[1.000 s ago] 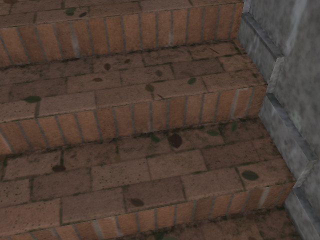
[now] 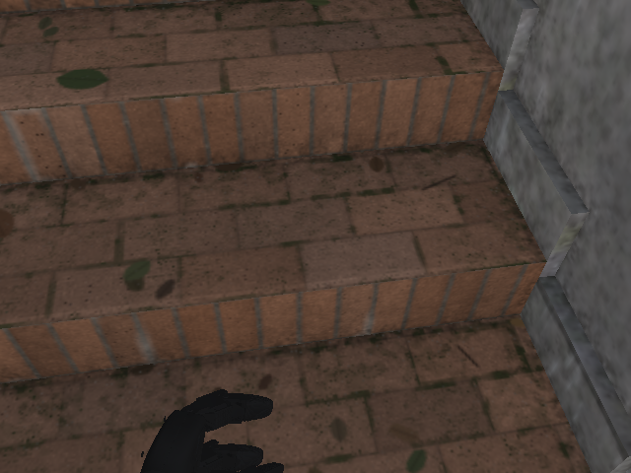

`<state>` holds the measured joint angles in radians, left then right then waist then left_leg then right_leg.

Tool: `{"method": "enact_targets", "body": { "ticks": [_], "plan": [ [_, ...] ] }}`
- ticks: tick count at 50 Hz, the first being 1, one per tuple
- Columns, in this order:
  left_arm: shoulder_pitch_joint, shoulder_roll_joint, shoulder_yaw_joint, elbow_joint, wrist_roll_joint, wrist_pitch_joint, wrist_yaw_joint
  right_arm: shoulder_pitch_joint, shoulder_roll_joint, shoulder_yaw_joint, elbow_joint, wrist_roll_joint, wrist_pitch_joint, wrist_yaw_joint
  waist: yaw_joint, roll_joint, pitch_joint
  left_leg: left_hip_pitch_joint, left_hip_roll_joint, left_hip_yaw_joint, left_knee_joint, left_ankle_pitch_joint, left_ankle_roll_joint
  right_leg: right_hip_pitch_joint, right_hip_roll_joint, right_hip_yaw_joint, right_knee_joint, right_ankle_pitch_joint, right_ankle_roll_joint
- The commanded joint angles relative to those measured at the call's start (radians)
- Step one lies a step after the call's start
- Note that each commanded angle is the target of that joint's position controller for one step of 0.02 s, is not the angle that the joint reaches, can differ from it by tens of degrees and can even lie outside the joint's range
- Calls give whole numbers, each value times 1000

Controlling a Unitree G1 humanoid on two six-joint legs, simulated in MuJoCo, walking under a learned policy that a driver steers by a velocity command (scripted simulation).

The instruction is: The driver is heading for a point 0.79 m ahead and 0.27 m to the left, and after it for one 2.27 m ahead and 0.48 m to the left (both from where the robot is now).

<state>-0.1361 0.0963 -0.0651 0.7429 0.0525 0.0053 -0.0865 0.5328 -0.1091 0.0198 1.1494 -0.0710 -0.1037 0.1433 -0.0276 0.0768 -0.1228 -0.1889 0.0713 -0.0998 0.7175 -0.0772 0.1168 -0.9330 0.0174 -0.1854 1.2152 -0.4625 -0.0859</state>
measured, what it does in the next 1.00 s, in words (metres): climbs, turning left: left foot 0.16 m higher, then right foot 0.17 m higher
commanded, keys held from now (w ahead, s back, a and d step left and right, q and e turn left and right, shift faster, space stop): w+q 0.98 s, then w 0.02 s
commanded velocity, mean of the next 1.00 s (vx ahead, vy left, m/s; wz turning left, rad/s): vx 0.50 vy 0.00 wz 0.54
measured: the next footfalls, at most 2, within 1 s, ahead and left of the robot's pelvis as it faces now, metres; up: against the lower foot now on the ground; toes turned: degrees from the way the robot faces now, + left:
left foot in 0.44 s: +0.42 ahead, +0.19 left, +0.16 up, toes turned +18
right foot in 0.96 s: +0.75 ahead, +0.07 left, +0.33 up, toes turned +31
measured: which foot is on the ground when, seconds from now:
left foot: up 0.00-0.42, down 0.44-0.98, up 1.00-1.00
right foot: down 0.00-0.50, up 0.52-0.94, down 0.96-1.00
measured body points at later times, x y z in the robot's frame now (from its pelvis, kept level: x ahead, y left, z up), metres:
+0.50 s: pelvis +0.30 +0.07 +0.14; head +0.30 +0.08 +0.59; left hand +0.19 +0.23 -0.02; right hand +0.62 -0.02 +0.10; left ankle +0.38 +0.18 -0.45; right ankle +0.12 -0.11 -0.57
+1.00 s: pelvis +0.57 +0.11 +0.32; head +0.57 +0.12 +0.77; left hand +0.71 +0.39 +0.27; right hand +0.66 -0.09 +0.17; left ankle +0.40 +0.18 -0.40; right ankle +0.72 +0.05 -0.29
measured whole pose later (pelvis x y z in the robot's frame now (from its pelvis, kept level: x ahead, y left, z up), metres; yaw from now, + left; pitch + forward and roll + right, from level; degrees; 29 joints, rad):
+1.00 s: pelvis +0.57 +0.11 +0.32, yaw +32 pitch +7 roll -3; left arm -0.04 0.13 -0.08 0.65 0.04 -0.05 -0.06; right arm 0.42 -0.19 -0.01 1.01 -0.06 -0.10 0.12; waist -0.05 0.06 -0.13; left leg -0.27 -0.02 -0.24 0.66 -0.19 0.10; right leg -0.94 -0.02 -0.07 1.30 -0.52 -0.02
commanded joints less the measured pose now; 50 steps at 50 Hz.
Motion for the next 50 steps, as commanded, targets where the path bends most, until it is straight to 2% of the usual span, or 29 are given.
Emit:
{"method": "enact_targets", "body": {
  "ticks": [1, 3, 5, 6, 7, 10, 12, 15, 16, 18, 21, 23, 24, 25, 26, 27, 29, 30, 32, 35, 36, 40, 41, 43, 45, 47, 48, 49, 50],
  "plan": [
    [645, 235, 88, 203, 2, -60, 51, -31, -78, -62, -6, 45, 4, -7, 218, -196, -104, -745, -74, -240, 1071, 147, -9, 783, -336, 979, -747, -48, -270],
    [429, 82, 54, 230, -31, -80, 41, -212, -58, -59, -77, 26, -8, -63, 107, -87, -48, -872, -57, -141, 1342, 118, 46, 641, -329, 735, -740, 112, -286],
    [305, -79, 5, 263, -18, -79, 31, -246, 14, -37, -132, 24, 35, -70, -13, 1, -36, -933, -11, -127, 1341, 94, 126, 563, -279, 488, -774, 229, -193],
    [305, -97, 1, 266, -3, -90, 23, -233, 20, -30, -138, 27, 55, -74, -55, 10, -20, -953, 15, -95, 1311, 104, 131, 537, -267, 374, -790, 360, -170],
    [291, -73, 16, 257, -11, -103, 21, -238, 28, -29, -132, 34, 64, -69, -74, -9, 9, -926, 40, -53, 1275, 30, 116, 497, -257, 252, -825, 425, -157],
    [377, -41, 21, 304, 41, -129, 38, -364, 32, -9, -193, 69, 65, -82, -59, -155, 83, -1062, 40, 0, 1471, -210, 139, 533, -238, 133, -950, 394, -148],
    [562, -12, 17, 418, 93, -115, 16, -573, -37, 7, -315, 72, 76, -98, 5, -107, 118, -1349, 32, -14, 1490, -393, 214, 728, -269, 160, -983, 326, -150],
    [648, 36, 19, 419, 112, -117, -7, -736, -85, 21, -423, 84, 97, -126, 40, -51, 44, -1342, 112, 42, 1065, -212, 196, 829, -282, 109, -1056, 262, -114],
    [558, 66, 26, 336, 95, -107, -23, -770, -104, 14, -415, 76, 114, -107, 44, -93, 41, -1123, 111, 157, 926, -150, 162, 678, -263, -3, -1148, 297, -130],
    [596, 131, 33, 309, 34, -98, -11, -867, -31, 33, -439, 42, 142, -61, 56, -166, 83, -867, 26, 246, 879, -359, 91, 577, -307, -10, -1231, 472, -124],
    [665, 282, 79, 329, 41, -131, 8, -728, -31, 33, -432, 76, 109, -35, -44, -217, 34, -698, -97, 280, 561, -246, 77, 910, -326, -54, -1017, 1597, -127],
    [691, 284, 94, 343, 26, -143, 2, -568, -122, -4, -400, 57, 92, -57, -94, -273, -58, -438, -179, 257, 415, -126, 99, 989, -321, -68, -803, 1793, -95],
    [792, 198, 81, 310, 65, -152, 0, -496, -163, -8, -386, 87, 88, -82, -47, -147, -243, -21, -114, 46, 480, 131, 168, 661, -249, -22, -582, 1594, -39],
    [720, 247, 97, 298, 72, -137, -29, -255, -219, -44, -315, 46, 120, -104, -164, -68, -276, 172, -95, -148, 204, 5, 174, 485, -160, 27, -380, 1156, -19],
    [609, 150, 95, 251, 49, -113, -64, -62, -321, -76, -226, 25, 119, -112, -165, 125, -257, 255, 48, -526, -137, -33, 230, 247, 1, 168, 72, 349, 33],
    [623, 139, 101, 261, 16, -91, -72, -44, -387, -125, -199, 23, 96, -123, -142, 105, -202, 111, 76, -617, -219, -131, 181, 176, 23, 392, 463, 431, 18],
    [516, 107, 93, 249, 7, -107, -56, -153, -267, -102, -176, 42, 60, -108, -80, 9, -28, -64, 68, -552, -212, -146, 200, -31, 59, 437, 834, 452, -16],
    [445, 89, 77, 202, 6, -112, -44, -192, -190, -76, -162, 46, 55, -93, -37, -7, -38, -76, 87, -558, -208, -86, 222, -126, 76, 449, 956, 438, -50],
    [375, 88, 58, 134, 4, -86, -5, -305, -45, -23, -130, 0, 56, -72, 71, -135, -37, -152, 59, -411, -239, -96, 198, -250, 13, 419, 921, 476, -104],
    [366, 117, 49, 116, -3, -54, 3, -352, -70, -23, -125, 2, 16, -69, 132, -74, 47, -351, -3, -186, -308, -73, 134, -225, -58, 304, 833, 316, -75],
    [337, 103, 35, 119, -12, -56, -3, -239, -96, -28, -83, -21, 15, -78, 75, 4, 63, -316, -5, -195, -330, -114, 153, -316, -30, 272, 1040, 210, -77],
    [78, 103, 0, -56, -3, -65, 37, -48, -127, -13, -22, -85, 13, -80, 13, -136, 72, -214, 1, -237, -352, -267, 100, -454, -95, 268, 740, 274, -102],
    [33, 116, -1, -92, -12, -59, 42, -3, -150, -14, -27, -78, 10, -74, -21, -78, 111, -230, 10, -261, -404, -311, 120, -449, -124, 248, 630, 313, -89],
    [-65, 96, -19, -148, -11, -27, 36, -146, -173, -3, -122, -31, 18, -33, 28, -19, 140, -583, 63, -252, -617, -214, 158, 34, -129, 173, 400, 200, -33],
    [32, 107, -7, -146, -16, -25, 14, -173, -258, -19, -176, 35, -11, -38, 85, 53, 52, -501, 99, -216, -520, 523, 199, 277, -20, 53, 325, 105, 37],
    [116, 222, 36, -154, -36, -38, 18, -126, -364, -67, -210, 44, -29, -39, 109, 87, -15, -96, 137, -214, -392, 1147, 165, 326, 73, 35, -51, 56, 45],
    [270, 290, 73, -126, -39, -52, 32, -147, -360, -84, -206, 34, -26, -25, 165, 69, -94, -36, 86, -178, -166, 1270, 117, 483, 54, 135, -180, 116, 8],
    [560, 319, 88, -60, -26, -69, 49, -64, -184, -56, -212, 3, -18, -24, 180, -193, -438, -289, -29, -168, 197, 853, 58, 981, -168, 622, -300, 446, -215],
    [767, 356, 101, -10, 16, -63, 63, -98, -109, -48, -213, 12, 5, -6, 260, -373, -400, -657, -231, -205, 658, -64, 19, 1062, -392, 1212, -687, -44, -360]
  ]
}}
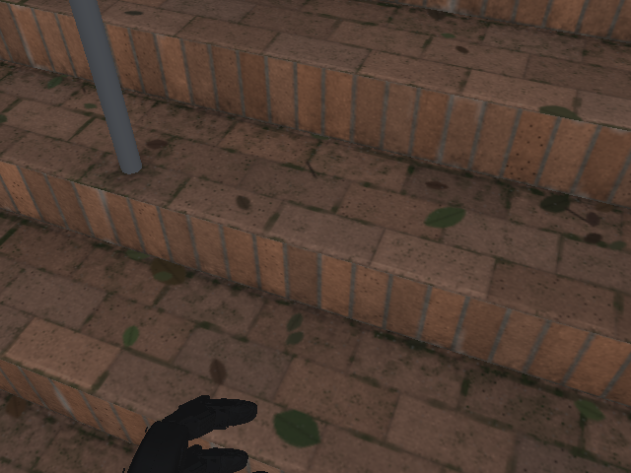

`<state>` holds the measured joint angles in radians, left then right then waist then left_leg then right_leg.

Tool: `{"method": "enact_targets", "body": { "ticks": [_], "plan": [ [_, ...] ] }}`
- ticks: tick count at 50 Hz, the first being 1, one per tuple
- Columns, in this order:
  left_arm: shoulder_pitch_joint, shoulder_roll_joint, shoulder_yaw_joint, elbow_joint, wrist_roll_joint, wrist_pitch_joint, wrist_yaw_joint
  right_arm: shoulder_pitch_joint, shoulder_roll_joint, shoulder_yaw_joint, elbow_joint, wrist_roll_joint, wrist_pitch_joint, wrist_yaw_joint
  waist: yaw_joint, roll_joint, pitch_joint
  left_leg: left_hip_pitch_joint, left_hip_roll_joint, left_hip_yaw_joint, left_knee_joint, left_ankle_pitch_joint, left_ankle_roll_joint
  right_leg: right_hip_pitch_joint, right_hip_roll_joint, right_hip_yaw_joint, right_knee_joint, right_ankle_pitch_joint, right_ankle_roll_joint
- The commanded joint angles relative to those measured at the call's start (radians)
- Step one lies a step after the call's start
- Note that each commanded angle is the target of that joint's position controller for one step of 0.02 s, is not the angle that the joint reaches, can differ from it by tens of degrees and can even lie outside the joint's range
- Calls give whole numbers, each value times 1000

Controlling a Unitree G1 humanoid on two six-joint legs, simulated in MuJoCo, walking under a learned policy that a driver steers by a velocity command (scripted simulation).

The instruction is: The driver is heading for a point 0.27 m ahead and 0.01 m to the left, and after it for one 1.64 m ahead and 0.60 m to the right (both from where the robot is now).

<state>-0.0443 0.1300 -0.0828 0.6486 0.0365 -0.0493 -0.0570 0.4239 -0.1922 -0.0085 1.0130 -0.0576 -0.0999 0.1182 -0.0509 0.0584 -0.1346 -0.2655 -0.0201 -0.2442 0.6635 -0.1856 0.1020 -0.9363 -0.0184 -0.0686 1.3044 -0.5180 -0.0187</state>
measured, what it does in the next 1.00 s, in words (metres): climbs, turning right: left foot, then right foot 0.16 m higher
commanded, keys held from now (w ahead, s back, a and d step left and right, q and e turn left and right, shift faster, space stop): w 0.06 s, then w+e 0.94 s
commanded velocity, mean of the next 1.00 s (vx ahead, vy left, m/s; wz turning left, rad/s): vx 0.50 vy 0.00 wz -0.29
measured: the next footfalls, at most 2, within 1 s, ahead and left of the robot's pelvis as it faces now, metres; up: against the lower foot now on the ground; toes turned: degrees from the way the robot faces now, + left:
left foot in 0.42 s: +0.32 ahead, +0.13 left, +0.00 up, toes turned +1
right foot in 0.82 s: +0.50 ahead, -0.13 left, +0.16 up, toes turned -17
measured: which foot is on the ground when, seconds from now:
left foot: up 0.00-0.40, down 0.42-0.86, up 0.88-1.00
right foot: down 0.00-0.44, up 0.46-0.80, down 0.82-1.00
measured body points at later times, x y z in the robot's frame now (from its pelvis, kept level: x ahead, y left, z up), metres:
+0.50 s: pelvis +0.24 +0.02 +0.12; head +0.25 +0.02 +0.57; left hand +0.28 +0.25 -0.02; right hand +0.44 -0.22 +0.04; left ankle +0.28 +0.13 -0.61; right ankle +0.10 -0.12 -0.52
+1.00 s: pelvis +0.46 -0.05 +0.24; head +0.46 -0.05 +0.69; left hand +0.57 +0.17 +0.09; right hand +0.50 -0.32 +0.11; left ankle +0.46 +0.14 -0.25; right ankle +0.46 -0.12 -0.44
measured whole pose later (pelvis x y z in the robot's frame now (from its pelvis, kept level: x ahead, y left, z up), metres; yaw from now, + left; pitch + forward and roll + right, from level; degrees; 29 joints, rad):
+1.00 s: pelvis +0.46 -0.05 +0.24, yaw -22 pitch +7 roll -2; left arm 0.35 0.21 0.02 1.00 0.04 -0.05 -0.06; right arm 0.18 -0.24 -0.01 0.90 -0.07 -0.06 0.08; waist 0.03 0.04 -0.17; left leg -0.84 0.00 -0.19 1.87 0.05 0.18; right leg -0.63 0.15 -0.03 0.94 -0.44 -0.10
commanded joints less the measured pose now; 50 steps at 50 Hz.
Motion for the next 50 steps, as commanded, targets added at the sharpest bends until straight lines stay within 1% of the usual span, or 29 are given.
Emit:
{"method": "enact_targets", "body": {
  "ticks": [1, 2, 4, 6, 8, 9, 10, 11, 12, 15, 20, 22, 23, 24, 26, 27, 29, 31, 33, 36, 39, 41, 42, 43, 44, 45, 46, 48, 50],
  "plan": [
    [662, 312, 120, 131, 35, -28, 36, -124, -54, -42, -88, 30, 3, 21, 282, -308, -41, -808, -85, -87, 1035, 129, 49, 803, -291, 1082, -861, -487, -298],
    [534, 300, 129, 160, 2, -40, 18, -140, -44, -45, -73, 40, -10, 10, 203, -292, 153, -882, -54, -2, 1123, 169, 56, 619, -281, 902, -827, -485, -293],
    [429, 70, 84, 236, -7, -22, 15, -196, -31, -27, -112, 21, -4, -22, 106, -90, 90, -815, -11, 24, 1178, 188, 112, 522, -253, 636, -772, -174, -275],
    [349, -10, 65, 266, 5, -18, 32, -232, -8, -14, -137, 10, 17, -38, 55, -36, 113, -837, 12, 35, 1087, 114, 119, 482, -195, 522, -789, -109, -240],
    [359, 25, 73, 311, 27, -25, 38, -282, 12, 15, -170, 12, 29, -39, 53, -95, 136, -946, 25, 95, 1148, 5, 124, 489, -167, 450, -876, -67, -255],
    [465, 53, 102, 362, -10, -68, 88, -377, 113, 28, -318, -26, 63, -80, -24, -87, 201, -850, 57, 160, 1124, 10, 16, 444, -180, 445, -942, -107, -185],
    [409, 87, 102, 341, -16, -82, 110, -337, 53, 27, -318, -12, 70, -88, -51, -46, 216, -768, 77, 215, 940, 81, -25, 386, -151, 359, -985, -36, -181],
    [283, 125, 104, 272, 54, -82, 37, -397, -85, 29, -270, 15, 64, -34, 69, -67, 87, -803, 111, 197, 854, 139, 21, 399, -126, 290, -964, -21, -195],
    [266, 120, 93, 252, 62, -93, 16, -391, -104, 13, -275, -5, 62, -18, 39, -93, 107, -681, 128, 240, 821, 226, 33, 303, -119, 260, -978, 66, -188],
    [262, 164, 87, 196, 12, -110, -26, -374, -131, -5, -284, -33, 75, -25, 31, -104, 64, -258, 120, 321, 589, 233, -7, 170, -108, 162, -1010, 312, -204],
    [445, 251, 144, 271, -31, -85, -12, -477, -111, -33, -384, 22, 80, -76, 44, -201, 79, -241, 21, 375, -198, 96, -84, 897, -206, 314, -846, 854, -215],
    [593, 165, 148, 309, 26, -52, -29, -211, -158, -65, -298, 23, 49, -112, 20, -108, -146, 243, 116, 275, -188, 377, 31, 787, -82, 200, -460, 855, -124],
    [779, -30, 97, 291, 44, -59, -37, -27, -247, -90, -239, -5, 42, -127, 91, 167, -349, 678, 362, 15, -76, 965, 308, 449, 7, 162, -196, 253, -57],
    [566, 17, 100, 236, 5, -61, -51, 137, -232, -100, -193, -15, 44, -120, -88, 299, -214, 764, 503, -358, -304, 579, 394, 5, 130, 177, 201, -22, -22],
    [317, 29, 112, 197, -41, -51, -35, 77, -111, -68, -99, -63, 53, -108, -66, 69, 120, 381, 451, -167, -312, -13, 201, -387, 68, 229, 828, 207, -136],
    [299, 0, 106, 194, -27, -38, -31, 17, 2, -28, -84, -58, 62, -87, -12, 46, 80, 253, 406, -38, -311, -3, 169, -381, 40, 219, 944, 266, -201],
    [244, -39, 74, 119, -17, -13, -43, 4, 49, -3, -24, -25, 70, -71, 45, 23, 97, 173, 374, 64, -353, 34, 163, -473, 33, 196, 1098, 179, -269],
    [157, -79, 27, 36, -23, 16, -50, -56, 62, 20, 39, -65, 60, -73, 95, -29, 117, 105, 389, 125, -431, -48, 148, -606, -2, 215, 1136, 178, -307],
    [108, -14, 22, -43, -29, 32, -59, -206, 13, 21, 38, -106, 29, -70, 181, -105, 99, -75, 342, 276, -527, -53, 112, -458, -63, 173, 859, 310, -308],
    [-90, 79, 33, -115, -31, 62, -59, -257, -123, 1, -21, -66, 19, -63, 155, -59, 48, -333, 263, 446, -745, 3, 132, -24, -80, -14, 407, 261, -205],
    [92, 52, 41, -8, -32, 79, -65, -112, -268, -23, -19, -13, -15, -49, 185, 54, -5, 10, 330, 526, -511, 1356, 172, 138, 38, -105, 176, 199, -131],
    [167, 110, 71, 14, -40, 66, -40, -54, -327, -54, -31, 10, -18, -35, 175, 129, -50, 301, 363, 503, -304, 1594, 180, 216, 161, -137, -210, 87, -103],
    [286, 165, 102, 62, -45, 61, -7, -8, -289, -58, -23, -27, -5, -22, 163, 122, -135, 231, 335, 514, -93, 1580, 168, 422, 186, -53, -245, 195, -147],
    [450, 223, 109, 109, -39, 65, 34, 72, -192, -35, -80, -93, 8, 3, 148, -64, -351, -95, 285, 395, 248, 1268, 105, 826, 86, 363, -316, 505, -335],
    [698, 280, 126, 215, 20, 64, 43, -10, -135, -30, -88, -78, 33, 43, 232, -263, -298, -494, 51, 286, 632, 110, 19, 976, -80, 842, -769, 302, -427],
    [740, 303, 156, 254, 32, 33, 32, -69, -83, -21, -100, -8, 42, 42, 257, -226, -151, -727, 7, 17, 996, 182, 42, 923, -139, 950, -898, -67, -291],
    [663, 257, 148, 291, 20, 5, 23, -154, -67, -23, -120, 18, 30, 9, 209, -217, 37, -891, -16, -16, 1238, 219, 41, 767, -130, 921, -880, -143, -253],
    [455, 95, 108, 351, -2, -21, -6, -228, 3, 11, -173, -18, 31, -40, 52, -89, 76, -941, -26, -18, 1388, 243, 87, 580, -63, 683, -814, 58, -233],
    [298, 24, 71, 364, 20, -17, -25, -248, -9, 25, -195, -5, 43, -60, -51, 2, 50, -948, 23, 54, 1396, 235, 112, 453, -24, 498, -819, 248, -204]
  ]
}}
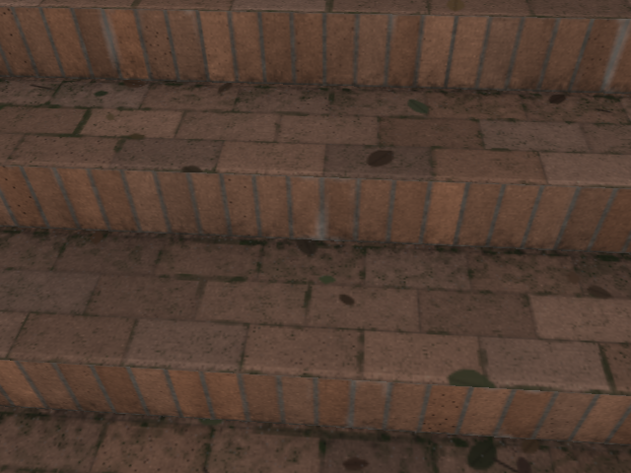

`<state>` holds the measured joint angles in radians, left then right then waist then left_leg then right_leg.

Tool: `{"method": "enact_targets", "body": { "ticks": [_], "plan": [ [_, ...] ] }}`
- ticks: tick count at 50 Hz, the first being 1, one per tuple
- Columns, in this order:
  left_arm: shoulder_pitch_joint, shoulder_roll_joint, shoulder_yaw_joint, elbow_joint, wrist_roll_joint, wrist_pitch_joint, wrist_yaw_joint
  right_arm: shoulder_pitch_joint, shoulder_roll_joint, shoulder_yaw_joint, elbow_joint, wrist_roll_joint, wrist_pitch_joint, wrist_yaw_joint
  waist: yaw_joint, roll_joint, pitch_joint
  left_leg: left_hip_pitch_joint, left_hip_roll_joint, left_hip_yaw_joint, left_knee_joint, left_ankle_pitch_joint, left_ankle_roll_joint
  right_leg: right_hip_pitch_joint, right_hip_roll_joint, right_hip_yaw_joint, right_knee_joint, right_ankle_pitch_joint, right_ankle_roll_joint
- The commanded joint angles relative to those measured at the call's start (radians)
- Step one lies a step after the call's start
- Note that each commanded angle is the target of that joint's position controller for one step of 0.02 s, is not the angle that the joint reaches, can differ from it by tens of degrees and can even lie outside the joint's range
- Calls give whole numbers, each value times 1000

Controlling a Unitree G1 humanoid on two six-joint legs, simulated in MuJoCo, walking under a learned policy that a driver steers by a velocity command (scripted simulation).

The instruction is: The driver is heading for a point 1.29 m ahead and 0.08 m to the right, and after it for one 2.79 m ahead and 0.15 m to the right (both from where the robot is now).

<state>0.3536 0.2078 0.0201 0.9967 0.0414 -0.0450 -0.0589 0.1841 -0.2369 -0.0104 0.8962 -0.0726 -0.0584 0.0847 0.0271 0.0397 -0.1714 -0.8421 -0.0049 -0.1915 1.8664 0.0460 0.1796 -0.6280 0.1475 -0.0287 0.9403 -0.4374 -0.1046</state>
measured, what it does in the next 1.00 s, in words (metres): climbs, turning right: left foot 0.16 m higher, then right foot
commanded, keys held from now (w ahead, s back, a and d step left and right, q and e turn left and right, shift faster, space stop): w+e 0.18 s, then e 0.20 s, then no key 0.62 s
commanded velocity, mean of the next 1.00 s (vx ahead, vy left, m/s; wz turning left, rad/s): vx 0.21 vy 0.00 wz -0.35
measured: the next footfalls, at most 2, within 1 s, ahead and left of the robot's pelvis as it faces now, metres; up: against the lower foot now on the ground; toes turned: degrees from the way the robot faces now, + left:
left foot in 0.32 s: +0.39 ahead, +0.12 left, +0.16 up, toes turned -8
right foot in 0.74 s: +0.37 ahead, -0.13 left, +0.16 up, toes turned -22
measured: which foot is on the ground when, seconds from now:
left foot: up 0.00-0.30, down 0.32-1.00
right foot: down 0.00-0.34, up 0.36-0.72, down 0.74-1.00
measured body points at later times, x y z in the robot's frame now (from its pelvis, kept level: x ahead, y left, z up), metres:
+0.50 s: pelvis +0.23 +0.05 +0.17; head +0.23 +0.05 +0.62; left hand +0.43 +0.27 +0.05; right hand +0.32 -0.22 +0.05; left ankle +0.35 +0.13 -0.51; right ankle +0.16 -0.07 -0.39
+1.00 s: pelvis +0.33 +0.02 +0.21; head +0.34 +0.01 +0.66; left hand +0.55 +0.19 +0.09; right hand +0.40 -0.24 +0.09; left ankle +0.35 +0.13 -0.51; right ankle +0.33 -0.11 -0.51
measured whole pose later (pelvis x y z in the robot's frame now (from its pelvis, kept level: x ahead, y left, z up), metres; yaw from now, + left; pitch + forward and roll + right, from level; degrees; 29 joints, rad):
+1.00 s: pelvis +0.33 +0.02 +0.21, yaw -20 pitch +2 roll +0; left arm 0.08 0.20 0.06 0.92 0.00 -0.08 -0.03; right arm 0.09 -0.17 -0.02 0.88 -0.01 -0.11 0.06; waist -0.01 0.00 -0.02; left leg -0.31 0.08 0.19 0.63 -0.35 0.01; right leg -0.41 -0.03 -0.03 0.61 -0.24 -0.01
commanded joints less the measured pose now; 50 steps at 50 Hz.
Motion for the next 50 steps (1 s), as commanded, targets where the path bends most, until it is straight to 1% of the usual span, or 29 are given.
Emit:
{"method": "enact_targets", "body": {
  "ticks": [1, 3, 6, 9, 10, 12, 13, 14, 15, 16, 17, 18, 19, 20, 22, 23, 24, 27, 29, 32, 34, 36, 38, 39, 40, 41, 42, 49, 50],
  "plan": [
    [-105, -54, -33, 23, 11, -29, -21, -7, 25, 29, -71, 13, 5, -29, -131, -10, 83, -410, 29, 44, 184, -45, 31, 147, -173, 380, -458, 213, -109],
    [-74, -33, -34, 17, 32, -52, -8, -50, 4, 28, -69, 30, -1, -29, -101, -41, 83, -325, 52, 131, 86, -70, -2, 60, -142, 303, -516, 234, -116],
    [221, -27, -50, 126, 61, -55, 10, -218, 62, 64, -137, 23, -4, -40, 7, -143, 99, -562, 34, 159, 354, -309, -24, 244, -202, 455, -538, 173, -162],
    [307, -24, -58, 161, 95, -62, -13, -413, 35, 79, -237, 19, -8, -68, 51, -46, 115, -684, 81, 152, 17, -323, -16, 441, -246, 505, -549, 134, -135],
    [295, -16, -56, 142, 82, -69, -16, -460, 33, 78, -261, 21, -3, -78, 65, -80, 135, -622, 95, 185, -98, -281, -44, 390, -243, 508, -579, 184, -148],
    [152, 17, -49, 35, 4, -69, -39, -632, 97, 99, -344, 17, 38, -72, 46, -115, 162, -96, 77, 317, -427, -483, -115, -3, -273, 476, -808, 306, -174],
    [117, 58, -42, -16, -31, -83, -37, -560, 101, 85, -334, 28, 34, -58, 8, -208, 162, 100, 28, 389, -410, -483, -138, -51, -293, 446, -806, 611, -172],
    [85, 128, -22, -34, -20, -90, -31, -420, 90, 79, -313, 44, 38, -47, -64, -231, 88, 250, -17, 374, -431, -277, -155, 31, -314, 413, -724, 1177, -165],
    [63, 213, 15, -72, -57, -100, -28, -346, -36, 30, -287, 59, 26, -45, -109, -201, 51, 292, -91, 387, -668, -349, -147, 211, -283, 385, -627, 1545, -122],
    [54, 222, 39, -82, -40, -112, -41, -181, -114, -11, -246, 63, 11, -65, -150, -210, -30, 462, -88, 295, -851, -294, -109, 298, -254, 370, -445, 1705, -66],
    [115, 46, 20, -98, -8, -119, -37, 73, -146, -23, -196, 38, 1, -84, -160, 60, -382, 937, 167, -122, -954, 174, 118, 86, -137, 333, -43, 1289, 4],
    [170, -41, 9, -87, -2, -89, -48, 263, -172, -26, -160, -23, 17, -79, -215, 340, -496, 1075, 466, -762, -1329, 42, 340, -194, 56, 338, 446, 153, 43],
    [15, 45, 56, -84, -34, -62, -58, 255, -173, -32, -133, -37, -3, -89, -240, 218, -163, 777, 404, -789, -1449, -445, 227, -356, -19, 382, 824, 260, 38],
    [-26, 38, 66, -84, -48, -59, -45, 91, -159, -38, -112, 6, -30, -87, -149, 146, 50, 518, 359, -592, -1449, -673, 164, -405, -86, 296, 892, 336, 21],
    [-63, -22, 40, -83, -8, -48, -9, -50, 68, 7, -50, 45, -38, -86, -39, -105, 57, 342, 326, -236, -1383, -480, 93, -332, -149, 218, 856, 306, -41],
    [-99, -45, 27, -97, -1, -36, -5, -117, 161, 28, -38, 49, -42, -88, 18, -122, 73, 270, 265, -110, -1411, -395, 42, -283, -193, 215, 750, 263, -49],
    [-80, -67, 19, -91, -5, -24, -6, -186, 190, 31, -40, 52, -48, -102, 50, -43, 59, 260, 236, -47, -1454, -325, 23, -280, -194, 207, 751, 178, -46],
    [-192, -10, 13, -134, -30, -26, -25, -107, 92, -2, 1, 10, -47, -110, 10, -64, -15, 379, 195, 109, -1491, -208, 14, -369, -168, 196, 687, 295, -8],
    [-221, 3, 6, -143, -23, -22, -56, -162, 88, 8, -20, 8, -42, -69, 38, -59, 9, 320, 162, 239, -1557, -216, -24, -273, -218, 128, 561, 307, 36],
    [-179, 82, 30, -99, 18, -28, -78, -264, 12, 11, -95, 51, -76, -41, 87, -34, 44, 149, 104, 333, -1609, -267, -104, 124, -267, 55, 260, 341, 102],
    [-242, 99, 36, -111, 13, -45, -65, -253, -18, 8, -91, 51, -98, -36, 61, -17, 67, 250, 139, 314, -1534, -268, -87, 165, -270, 69, 107, 332, 140],
    [-249, 85, 37, -114, -13, -50, -57, -192, -27, 6, -56, 79, -103, -10, 56, -47, 91, 393, 169, 282, -1400, -210, -48, 233, -238, 12, -243, 320, 154],
    [-237, 109, 51, -106, -24, -64, -18, 10, 45, 7, 4, 89, -79, 29, -17, -79, 48, 466, 166, 261, -1253, -229, -81, 368, -242, 34, -427, 519, 86],
    [-343, 176, 52, -158, -46, -71, -10, 232, 75, 0, 28, 78, -74, 7, -165, -221, -40, 479, 86, 321, -1233, -411, -162, 432, -315, 157, -428, 764, -55],
    [-440, 149, 52, -188, -76, -72, -13, 173, 68, 13, 20, 72, -79, -3, -130, -198, -6, 463, 54, 341, -1270, -396, -201, 347, -308, 193, -465, 441, -71],
    [-397, 129, 61, -154, -68, -64, -10, -21, -5, -8, -37, 58, -74, -9, -66, -115, 45, 521, 53, 364, -1258, -408, -187, 239, -264, 157, -492, 203, -23],
    [-388, 125, 64, -143, -63, -63, -2, -100, -17, -17, -68, 54, -72, -12, -53, -81, 63, 526, 66, 362, -1274, -383, -169, 210, -244, 137, -489, 137, -6],
    [-314, 65, 51, -142, -43, -45, 25, -93, 18, -25, -63, 68, -62, -10, -35, -25, 8, 620, 108, 329, -1301, -82, -132, 296, -199, 19, -400, 490, 10],
    [-136, -29, 25, -79, -33, -38, 69, 72, 23, -30, 6, 69, -36, -84, -45, -16, -33, 681, 149, 279, -1370, -48, -178, 371, -241, 70, -416, 537, 63]
  ]
}}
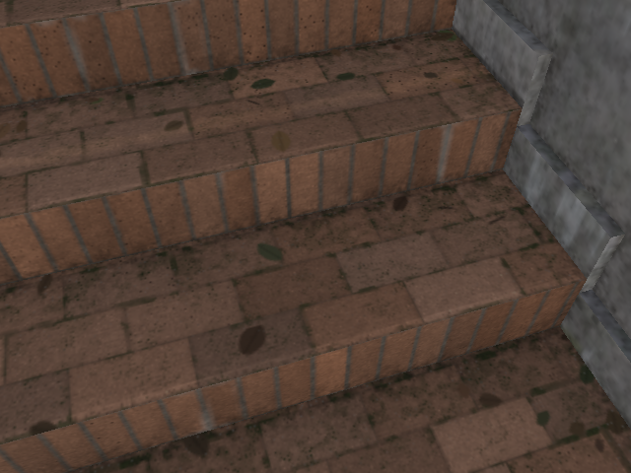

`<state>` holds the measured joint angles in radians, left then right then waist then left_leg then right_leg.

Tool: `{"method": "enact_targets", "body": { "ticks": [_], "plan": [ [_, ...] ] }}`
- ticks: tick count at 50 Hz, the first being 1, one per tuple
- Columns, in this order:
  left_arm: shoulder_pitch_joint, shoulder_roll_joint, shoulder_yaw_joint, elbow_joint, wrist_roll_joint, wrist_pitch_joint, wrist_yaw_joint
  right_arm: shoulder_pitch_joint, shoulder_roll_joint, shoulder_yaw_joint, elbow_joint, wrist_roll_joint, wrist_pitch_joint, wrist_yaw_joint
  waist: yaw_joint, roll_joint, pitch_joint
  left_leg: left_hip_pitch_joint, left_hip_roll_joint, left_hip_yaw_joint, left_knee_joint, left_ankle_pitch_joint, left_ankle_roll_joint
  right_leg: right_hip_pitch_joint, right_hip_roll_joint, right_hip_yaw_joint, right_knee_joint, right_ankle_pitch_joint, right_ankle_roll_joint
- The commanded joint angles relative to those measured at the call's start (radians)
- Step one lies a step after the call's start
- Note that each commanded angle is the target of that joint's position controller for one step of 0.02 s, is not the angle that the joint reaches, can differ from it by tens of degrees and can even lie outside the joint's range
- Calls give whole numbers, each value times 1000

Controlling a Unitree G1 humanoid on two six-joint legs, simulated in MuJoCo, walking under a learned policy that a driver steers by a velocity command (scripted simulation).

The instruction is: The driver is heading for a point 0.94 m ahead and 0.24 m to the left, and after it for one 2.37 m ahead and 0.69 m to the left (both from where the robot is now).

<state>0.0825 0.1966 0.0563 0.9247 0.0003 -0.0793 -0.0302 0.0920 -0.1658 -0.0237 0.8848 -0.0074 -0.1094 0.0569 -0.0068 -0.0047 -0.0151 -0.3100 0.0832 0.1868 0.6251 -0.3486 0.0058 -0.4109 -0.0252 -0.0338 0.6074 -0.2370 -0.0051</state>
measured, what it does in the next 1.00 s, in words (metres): climbs: left foot, then right foot 0.17 m higher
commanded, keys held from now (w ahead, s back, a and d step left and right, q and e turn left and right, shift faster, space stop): no key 0.10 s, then w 0.90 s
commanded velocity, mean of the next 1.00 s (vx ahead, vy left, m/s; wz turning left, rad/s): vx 0.34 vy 0.00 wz -0.01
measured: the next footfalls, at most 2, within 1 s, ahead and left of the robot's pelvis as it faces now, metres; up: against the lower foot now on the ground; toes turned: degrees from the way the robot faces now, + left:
left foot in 0.52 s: +0.10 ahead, +0.11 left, +0.00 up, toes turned +0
right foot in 0.88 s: +0.43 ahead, -0.02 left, +0.17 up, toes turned -4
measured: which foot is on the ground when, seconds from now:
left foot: down 0.00-0.34, up 0.36-0.50, down 0.52-0.90, up 0.92-1.00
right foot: down 0.00-0.54, up 0.56-0.86, down 0.88-1.00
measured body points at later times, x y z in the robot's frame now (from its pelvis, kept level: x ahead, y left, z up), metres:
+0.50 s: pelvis +0.11 +0.01 +0.01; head +0.11 +0.04 +0.46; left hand +0.04 +0.24 -0.15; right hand +0.19 -0.23 -0.12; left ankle +0.06 +0.10 -0.68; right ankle +0.05 -0.12 -0.73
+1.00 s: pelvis +0.32 +0.03 +0.10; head +0.32 +0.06 +0.55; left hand +0.49 +0.25 -0.01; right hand +0.31 -0.21 -0.02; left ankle +0.17 +0.14 -0.42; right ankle +0.39 -0.01 -0.56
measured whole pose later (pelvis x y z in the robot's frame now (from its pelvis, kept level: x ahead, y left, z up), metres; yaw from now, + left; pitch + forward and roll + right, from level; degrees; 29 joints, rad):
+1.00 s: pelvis +0.32 +0.03 +0.10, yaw +0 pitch +2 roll -4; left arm 0.11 0.16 0.02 0.79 0.02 -0.03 0.03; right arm 0.47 -0.17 -0.06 0.90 -0.03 -0.12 0.02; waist -0.03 0.01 -0.04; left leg -0.50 -0.06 -0.10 1.69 -0.11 0.11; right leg -0.63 0.09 -0.21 0.98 -0.40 -0.16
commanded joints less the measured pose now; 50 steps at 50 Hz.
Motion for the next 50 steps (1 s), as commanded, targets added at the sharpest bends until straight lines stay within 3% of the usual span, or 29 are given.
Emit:
{"method": "enact_targets", "body": {
  "ticks": [1, 5, 9, 13, 16, 19, 22, 24, 25, 26, 27, 28, 29, 30, 31, 32, 35, 36, 39, 40, 41, 42, 43, 44, 45, 46, 47, 48, 50],
  "plan": [
    [127, -3, -9, 3, 0, 1, 61, 149, -65, -18, 28, -1, 30, -88, -1, 36, -113, 137, 62, -102, -143, 360, -14, 141, -61, 61, -81, 331, -16],
    [107, 42, -6, 5, 9, 19, 79, 109, -79, -19, 31, -9, 52, -101, 1, 12, -52, 154, 58, -102, -190, 307, -6, 138, -67, 69, -126, 257, -12],
    [169, 67, 14, 29, 22, 37, 70, 145, -124, -39, 53, -20, 62, -86, 0, 60, 31, 120, 47, -132, -261, -160, 52, 61, -4, 26, -119, -230, -57],
    [217, 55, 19, 23, 25, 27, 66, 176, -143, -43, 52, -11, 69, -89, 0, 35, 137, 52, 65, -191, -241, -346, 105, -54, -9, 70, -105, -347, -105],
    [312, 39, 14, 26, 21, 16, 70, 156, -121, -33, 38, -8, 51, -78, 32, -61, 130, -56, 34, -170, -128, -263, 122, 47, -47, 185, -165, -359, -154],
    [500, 91, 30, 73, 31, 21, 75, 158, -74, -18, 19, -13, 14, -46, 80, -308, 71, -308, -89, -82, 202, -113, 107, 374, -206, 526, -332, -173, -293],
    [483, 113, 34, 61, 47, 19, 84, 86, -67, -8, -30, 0, -2, -24, 100, -146, 34, -419, -47, -125, 443, -180, 106, 442, -280, 506, -336, 133, -331],
    [325, 89, 20, 23, 43, 12, 84, 114, -39, 11, -68, 1, 8, -34, 6, -112, 22, -244, -13, -184, 361, -235, 110, 250, -245, 365, -323, 250, -275],
    [178, 91, 14, -13, 39, 11, 79, 275, -52, 4, -39, -1, 14, -44, -119, -89, -2, 0, -28, -163, 181, -201, 121, 97, -169, 224, -237, 415, -229],
    [99, 92, 15, -22, 23, 10, 81, 480, -82, -18, 26, -3, 11, -51, -246, -5, -10, 229, -75, -122, -72, 13, 107, -15, -80, 102, -16, 563, -202],
    [51, 76, 15, -42, 6, 2, 68, 653, -149, -42, 97, -22, 18, -73, -298, 119, -36, 435, -63, -170, -215, 143, 108, -193, -11, 39, 278, 461, -156],
    [-11, 29, 1, -85, -3, -20, 44, 720, -217, -55, 129, -26, 37, -97, -294, 396, -32, 510, 173, -517, -382, 309, 126, -361, 94, -28, 663, -69, -71],
    [40, -60, -21, -62, 27, -27, 40, 616, -124, -15, 113, 11, 53, -106, -164, 208, 30, 481, 170, -480, -240, 937, 75, -503, 52, 55, 1051, -95, -84],
    [251, -39, -3, -60, 13, -22, 29, 536, -187, -25, 51, -11, 53, -109, -56, 233, -97, 506, 261, -651, -258, 976, 198, -541, 78, 106, 1187, -80, -74],
    [216, -21, -3, -101, 16, -5, 34, 430, -186, -33, 32, -25, 38, -91, 3, 202, -24, 464, 304, -712, -312, 745, 261, -677, 56, 42, 1343, -107, -48],
    [41, -33, -14, -176, 41, 4, 40, 428, -133, -18, 53, -12, 26, -73, -22, 104, 85, 420, 270, -639, -334, 575, 287, -855, 35, 1, 1497, -164, -39],
    [-173, -100, -63, -322, 48, 31, 43, 474, -15, 12, 140, -14, 6, -63, -16, 52, 215, 259, 141, -422, -384, 352, 167, -1023, 8, -36, 1516, -342, -105],
    [-207, -105, -76, -361, 33, 37, 42, 489, -17, 15, 159, -26, -2, -63, -15, 77, 224, 217, 114, -385, -433, 334, 135, -1013, 11, -75, 1450, -358, -122],
    [-322, -127, -131, -469, 2, 53, 35, 564, -31, 22, 225, 9, 10, -83, -9, 93, 193, 100, 76, -303, -622, 444, 119, -841, -4, -165, 1150, -359, -159],
    [-291, -112, -139, -456, -8, 61, 31, 531, -40, 22, 210, 21, 19, -100, 10, 44, 140, 11, 60, -238, -686, 722, 134, -558, 11, -214, 883, -301, -154],
    [-197, -84, -126, -408, -17, 57, 33, 476, -48, 27, 151, 39, 12, -104, 65, -28, 4, -89, 26, -182, -579, 1357, 149, -148, 98, -268, 720, -198, -145],
    [-9, -52, -106, -379, -30, 70, 55, 507, -176, 0, 139, 59, -29, -103, 144, 104, -152, -60, 107, -220, -462, 1805, 162, 135, 158, -222, 688, -148, -134],
    [181, 10, -69, -336, -29, 91, 74, 464, -276, -34, 128, 67, -57, -92, 256, 185, -293, 98, 169, -245, -285, 1964, 156, 232, 138, -127, 600, -98, -147],
    [288, 69, -39, -291, 10, 96, 70, 395, -312, -54, 106, 72, -63, -77, 315, 195, -368, 224, 167, -225, -39, 1944, 145, 264, 144, -89, 428, -154, -166],
    [319, 123, -13, -245, 52, 83, 71, 422, -259, -61, 80, 59, -83, -58, 276, 101, -400, 72, 104, -260, 259, 1682, 144, 392, 55, 144, 287, -192, -239],
    [316, 234, 31, -219, 57, 88, 74, 390, -167, -59, 5, 41, -76, -15, 243, -248, -400, -220, -204, -230, 865, 421, 77, 444, -259, 757, -105, -54, -430],
    [218, 193, 36, -215, 31, 86, 71, 340, -176, -81, -28, -17, -71, 5, 193, -137, -399, -300, -205, -384, 1295, 233, 87, 327, -263, 916, -253, -160, -438],
    [132, 158, 30, -165, 4, 58, 61, 253, -75, -63, -142, -37, -47, -9, 88, -37, -212, -454, -157, -352, 1425, 211, 86, 179, -248, 772, -277, -359, -407],
    [162, -22, -7, -29, 42, 18, 58, 179, 87, -7, -233, -50, -20, -43, -5, 144, 42, -658, -117, -356, 1486, 192, 133, 0, -198, 543, -258, -333, -289]
  ]
}}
